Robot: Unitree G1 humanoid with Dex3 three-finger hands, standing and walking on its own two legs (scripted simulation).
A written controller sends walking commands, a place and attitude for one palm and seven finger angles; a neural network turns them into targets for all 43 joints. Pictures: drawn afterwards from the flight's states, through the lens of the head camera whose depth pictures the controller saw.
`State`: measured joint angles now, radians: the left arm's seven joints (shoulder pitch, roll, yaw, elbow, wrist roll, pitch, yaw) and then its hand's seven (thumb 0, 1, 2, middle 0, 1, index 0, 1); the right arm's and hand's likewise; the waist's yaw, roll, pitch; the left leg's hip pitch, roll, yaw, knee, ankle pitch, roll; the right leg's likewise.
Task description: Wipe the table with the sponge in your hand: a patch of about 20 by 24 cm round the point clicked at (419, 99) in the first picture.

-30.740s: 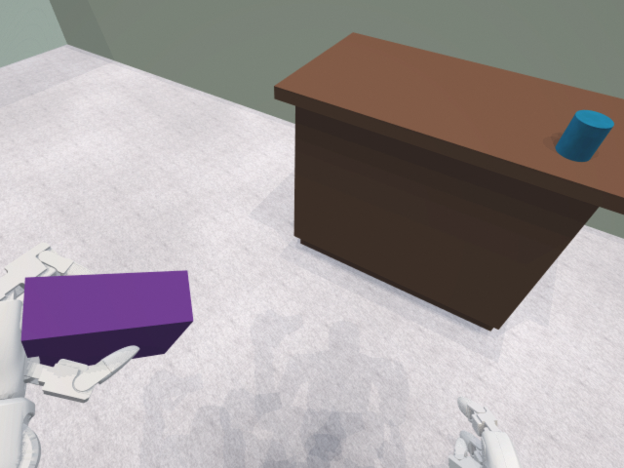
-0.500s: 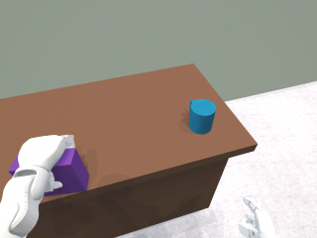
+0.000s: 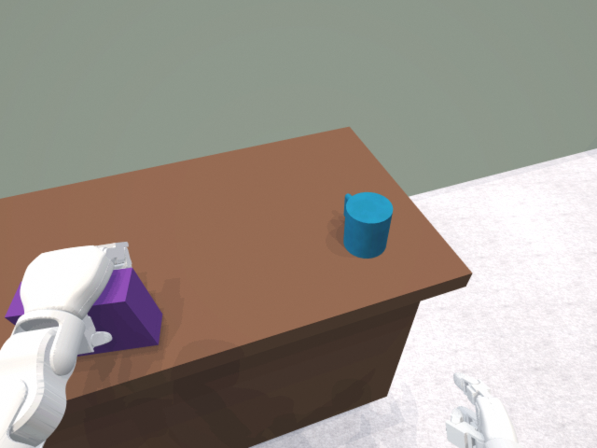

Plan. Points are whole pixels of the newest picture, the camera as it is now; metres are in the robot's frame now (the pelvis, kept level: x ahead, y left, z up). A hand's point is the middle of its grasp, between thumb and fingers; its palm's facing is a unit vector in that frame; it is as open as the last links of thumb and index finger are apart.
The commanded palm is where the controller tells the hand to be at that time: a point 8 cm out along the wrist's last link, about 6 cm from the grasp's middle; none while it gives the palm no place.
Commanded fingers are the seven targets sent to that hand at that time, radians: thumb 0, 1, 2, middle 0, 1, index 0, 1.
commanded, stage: lower the sponge onto the table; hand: left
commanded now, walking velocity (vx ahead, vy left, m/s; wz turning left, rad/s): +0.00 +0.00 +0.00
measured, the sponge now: (101, 322) +0.23 +0.33 +0.04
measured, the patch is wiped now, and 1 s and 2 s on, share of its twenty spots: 0.00 0.00 0.45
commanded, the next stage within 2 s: wipe forward along the first lane in 0.70 s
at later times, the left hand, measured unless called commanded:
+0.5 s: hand (72, 289) +0.24 +0.34 +0.11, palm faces +0.14 -0.04 -0.99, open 9.4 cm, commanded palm +0.20 +0.33 +0.15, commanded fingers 0.00 0.10 1.30 -1.20 -1.60 -1.20 -1.60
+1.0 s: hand (81, 301) +0.24 +0.35 +0.07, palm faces +0.00 -0.04 -1.00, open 9.4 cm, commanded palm +0.22 +0.34 +0.13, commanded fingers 0.00 0.10 1.30 -1.20 -1.60 -1.20 -1.60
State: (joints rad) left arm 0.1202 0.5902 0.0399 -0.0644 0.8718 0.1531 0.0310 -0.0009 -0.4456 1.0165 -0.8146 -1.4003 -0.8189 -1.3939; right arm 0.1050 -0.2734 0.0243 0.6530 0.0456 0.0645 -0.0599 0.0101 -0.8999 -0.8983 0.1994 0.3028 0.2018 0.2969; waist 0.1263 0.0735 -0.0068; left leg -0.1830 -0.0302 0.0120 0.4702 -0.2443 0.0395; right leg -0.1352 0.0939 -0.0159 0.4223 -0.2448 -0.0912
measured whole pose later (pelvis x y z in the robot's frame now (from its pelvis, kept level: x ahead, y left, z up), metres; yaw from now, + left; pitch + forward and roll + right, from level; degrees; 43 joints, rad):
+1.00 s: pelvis -0.01 +0.02 +0.00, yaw +2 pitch -1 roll -1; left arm -0.05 0.52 -0.01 0.19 0.91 0.28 0.08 0.00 -0.45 1.03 -0.81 -1.41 -0.82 -1.40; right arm 0.07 -0.25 0.04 0.68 0.07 0.08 -0.05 0.01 -0.90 -0.90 0.20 0.30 0.20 0.30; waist 0.10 0.08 -0.02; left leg -0.23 -0.06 0.00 0.46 -0.21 0.06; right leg -0.18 0.07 -0.03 0.42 -0.23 -0.07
